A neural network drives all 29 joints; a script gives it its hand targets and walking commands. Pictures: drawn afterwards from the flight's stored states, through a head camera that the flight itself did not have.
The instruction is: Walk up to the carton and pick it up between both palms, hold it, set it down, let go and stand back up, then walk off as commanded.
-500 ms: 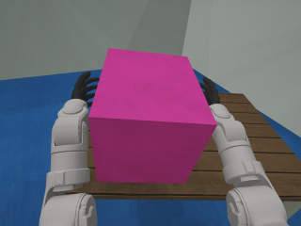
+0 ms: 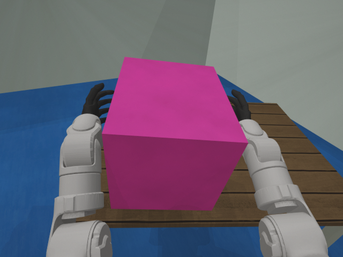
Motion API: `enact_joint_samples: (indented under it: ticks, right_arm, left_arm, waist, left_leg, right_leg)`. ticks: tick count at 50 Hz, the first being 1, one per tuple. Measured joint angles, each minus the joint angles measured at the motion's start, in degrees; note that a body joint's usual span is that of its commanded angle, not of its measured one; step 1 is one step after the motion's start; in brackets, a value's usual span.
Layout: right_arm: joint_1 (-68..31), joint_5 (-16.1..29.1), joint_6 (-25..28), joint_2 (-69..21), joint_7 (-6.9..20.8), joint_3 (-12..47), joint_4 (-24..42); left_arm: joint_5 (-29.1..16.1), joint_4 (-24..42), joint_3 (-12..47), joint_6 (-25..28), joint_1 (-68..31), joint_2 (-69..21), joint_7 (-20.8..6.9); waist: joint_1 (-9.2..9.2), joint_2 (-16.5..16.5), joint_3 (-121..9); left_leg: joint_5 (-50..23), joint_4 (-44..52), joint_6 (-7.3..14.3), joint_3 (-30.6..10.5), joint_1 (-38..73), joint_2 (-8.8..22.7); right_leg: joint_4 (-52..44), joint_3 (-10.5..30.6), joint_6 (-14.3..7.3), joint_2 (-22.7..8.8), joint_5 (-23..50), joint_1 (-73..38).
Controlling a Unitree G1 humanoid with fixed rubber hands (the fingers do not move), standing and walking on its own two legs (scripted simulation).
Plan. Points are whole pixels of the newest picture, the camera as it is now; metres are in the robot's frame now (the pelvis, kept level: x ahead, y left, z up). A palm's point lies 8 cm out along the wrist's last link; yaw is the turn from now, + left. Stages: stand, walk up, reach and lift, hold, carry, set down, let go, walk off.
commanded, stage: hold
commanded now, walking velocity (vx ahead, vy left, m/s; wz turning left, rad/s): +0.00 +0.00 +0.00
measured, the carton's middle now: (166, 131) +0.40 +0.00 +0.16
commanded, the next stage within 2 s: none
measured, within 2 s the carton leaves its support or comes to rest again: neither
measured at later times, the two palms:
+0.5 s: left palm (87, 116) +0.36 +0.17 +0.23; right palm (239, 119) +0.36 -0.16 +0.22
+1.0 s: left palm (85, 115) +0.36 +0.18 +0.23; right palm (238, 117) +0.36 -0.16 +0.23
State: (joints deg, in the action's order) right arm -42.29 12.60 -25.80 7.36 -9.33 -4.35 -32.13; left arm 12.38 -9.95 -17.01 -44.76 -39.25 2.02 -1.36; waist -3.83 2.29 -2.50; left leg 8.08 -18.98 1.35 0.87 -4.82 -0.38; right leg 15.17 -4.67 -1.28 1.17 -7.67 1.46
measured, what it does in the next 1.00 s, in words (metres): stands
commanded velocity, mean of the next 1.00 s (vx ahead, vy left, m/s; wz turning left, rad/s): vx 0.00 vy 0.00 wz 0.00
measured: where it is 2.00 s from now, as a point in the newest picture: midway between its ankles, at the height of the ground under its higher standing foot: outside the picture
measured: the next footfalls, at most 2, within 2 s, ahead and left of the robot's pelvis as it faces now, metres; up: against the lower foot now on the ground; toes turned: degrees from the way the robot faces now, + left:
none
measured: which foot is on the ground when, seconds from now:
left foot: down 0.00-1.00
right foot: down 0.00-1.00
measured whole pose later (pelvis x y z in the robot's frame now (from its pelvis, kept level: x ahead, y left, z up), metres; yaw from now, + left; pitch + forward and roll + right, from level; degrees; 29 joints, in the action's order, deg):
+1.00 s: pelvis +0.00 +0.00 +0.00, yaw +1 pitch -6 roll -1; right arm -42.3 13.2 -25.6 7.1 -9.7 -4.3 -30.8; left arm 11.5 -8.8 -16.0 -44.6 -38.9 3.2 -1.1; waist -3.8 2.9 -4.3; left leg 8.0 -19.3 1.3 0.3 -5.5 -0.4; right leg 14.6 -5.1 -1.2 1.2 -7.4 1.6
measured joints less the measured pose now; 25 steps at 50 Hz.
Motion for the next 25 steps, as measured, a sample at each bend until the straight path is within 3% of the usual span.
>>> enact_joint_samples:
  ticks: [8, 15, 21, 25]
  right_arm:
    - [1.35, 1.21, -0.33, -0.06, -1.21, 1.36, 3.24]
    - [-1.32, -0.27, -1.06, -1.11, -0.28, -0.99, -0.83]
    - [0.97, 0.93, -0.20, -0.84, -1.05, 0.62, 3.04]
    - [0.39, 0.43, -0.55, -0.92, -0.78, -0.65, 1.69]
  left_arm:
    - [-1.45, 2.78, 0.34, 0.30, 2.12, 0.54, -0.03]
    - [-0.21, -0.22, -0.77, -0.59, 0.03, 0.71, -0.57]
    - [-1.58, 3.07, 1.11, -0.40, 1.71, 1.77, -0.23]
    - [-0.69, 0.85, 0.00, -0.11, 0.31, 0.72, -0.33]
  waist:
    - [0.02, 0.55, -0.56]
    - [0.19, 0.99, -0.75]
    - [-0.54, 0.46, -1.31]
    - [-0.15, 0.31, -1.43]
  left_leg:
    - [0.20, -0.32, -0.27, -0.42, -0.24, 0.23]
    - [-0.06, 0.06, -0.15, -0.57, 0.01, -0.11]
    - [0.06, -0.45, -0.25, -0.88, -0.82, -0.10]
    - [0.29, -0.39, 0.08, -0.30, -0.30, -0.15]
  right_leg:
    - [-0.34, -0.37, -0.16, 0.28, 0.03, -0.18]
    - [0.39, -0.53, -0.19, -0.07, -0.41, 0.00]
    - [-0.28, -0.83, -0.06, -0.02, 0.01, 0.19]
    - [0.15, -0.24, 0.09, -0.11, -0.22, 0.11]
